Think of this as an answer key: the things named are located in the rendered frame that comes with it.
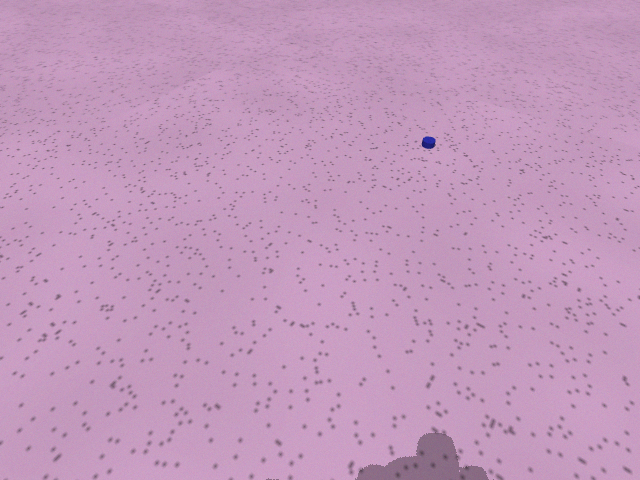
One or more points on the tin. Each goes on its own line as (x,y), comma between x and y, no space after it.
(428,142)

